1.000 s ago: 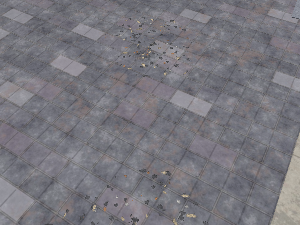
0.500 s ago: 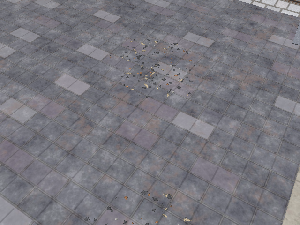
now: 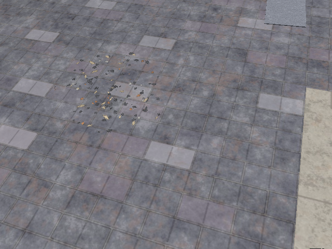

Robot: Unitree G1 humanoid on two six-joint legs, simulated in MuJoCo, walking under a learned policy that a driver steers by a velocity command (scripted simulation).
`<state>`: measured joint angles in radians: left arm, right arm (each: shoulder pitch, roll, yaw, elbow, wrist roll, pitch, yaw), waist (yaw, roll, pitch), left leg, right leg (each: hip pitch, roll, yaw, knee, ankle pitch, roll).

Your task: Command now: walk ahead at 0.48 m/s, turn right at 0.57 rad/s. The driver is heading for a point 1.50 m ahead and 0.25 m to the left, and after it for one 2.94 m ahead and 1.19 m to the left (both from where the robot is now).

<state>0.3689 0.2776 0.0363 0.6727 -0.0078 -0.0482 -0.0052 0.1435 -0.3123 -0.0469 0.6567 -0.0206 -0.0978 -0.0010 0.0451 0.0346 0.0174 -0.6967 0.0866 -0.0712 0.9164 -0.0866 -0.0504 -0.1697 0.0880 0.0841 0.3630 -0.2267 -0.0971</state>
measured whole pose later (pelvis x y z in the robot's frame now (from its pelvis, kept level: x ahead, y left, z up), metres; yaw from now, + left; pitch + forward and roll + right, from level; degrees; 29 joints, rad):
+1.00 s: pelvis +0.56 +0.00 +0.00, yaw +17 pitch +1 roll -2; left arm 0.34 0.29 0.07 0.80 0.01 -0.09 0.00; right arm 0.17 -0.32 -0.06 0.65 0.02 -0.03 0.02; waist 0.07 0.05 0.04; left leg -0.68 0.09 -0.06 0.92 -0.12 -0.02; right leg -0.06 0.03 -0.12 0.27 -0.23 -0.03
